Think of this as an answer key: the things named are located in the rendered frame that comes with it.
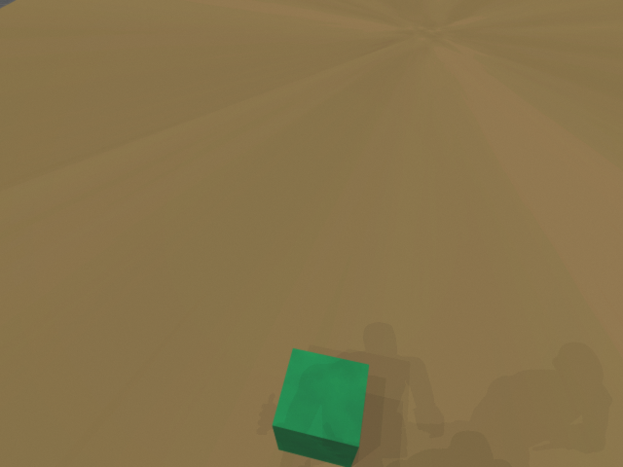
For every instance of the carton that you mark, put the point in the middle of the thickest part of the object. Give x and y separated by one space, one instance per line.
320 408

